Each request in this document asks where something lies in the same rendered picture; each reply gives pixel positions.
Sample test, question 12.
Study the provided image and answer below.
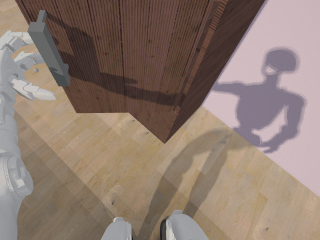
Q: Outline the cupboard door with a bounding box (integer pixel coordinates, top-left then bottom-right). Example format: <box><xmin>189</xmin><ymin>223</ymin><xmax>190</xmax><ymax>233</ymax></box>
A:
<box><xmin>15</xmin><ymin>0</ymin><xmax>214</xmax><ymax>113</ymax></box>

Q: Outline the left robot upper arm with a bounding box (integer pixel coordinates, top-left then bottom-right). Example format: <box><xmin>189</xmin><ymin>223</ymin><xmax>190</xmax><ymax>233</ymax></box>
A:
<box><xmin>0</xmin><ymin>155</ymin><xmax>34</xmax><ymax>240</ymax></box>

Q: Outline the robot left hand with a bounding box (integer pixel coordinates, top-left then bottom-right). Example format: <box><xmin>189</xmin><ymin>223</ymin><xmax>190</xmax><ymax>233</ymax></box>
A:
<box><xmin>0</xmin><ymin>30</ymin><xmax>57</xmax><ymax>101</ymax></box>

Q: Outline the left robot shin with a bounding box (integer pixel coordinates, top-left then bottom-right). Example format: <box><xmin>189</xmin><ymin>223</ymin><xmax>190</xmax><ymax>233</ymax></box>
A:
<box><xmin>113</xmin><ymin>217</ymin><xmax>124</xmax><ymax>222</ymax></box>

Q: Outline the left robot forearm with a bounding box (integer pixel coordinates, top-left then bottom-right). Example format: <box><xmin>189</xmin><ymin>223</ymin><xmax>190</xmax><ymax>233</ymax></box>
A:
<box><xmin>0</xmin><ymin>85</ymin><xmax>21</xmax><ymax>158</ymax></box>

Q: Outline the handle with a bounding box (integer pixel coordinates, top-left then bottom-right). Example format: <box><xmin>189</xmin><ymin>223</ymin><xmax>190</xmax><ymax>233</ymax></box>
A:
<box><xmin>27</xmin><ymin>10</ymin><xmax>71</xmax><ymax>87</ymax></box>

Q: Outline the robot right thigh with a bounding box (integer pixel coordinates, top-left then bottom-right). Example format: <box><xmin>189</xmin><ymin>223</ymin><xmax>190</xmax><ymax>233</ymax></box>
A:
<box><xmin>166</xmin><ymin>214</ymin><xmax>209</xmax><ymax>240</ymax></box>

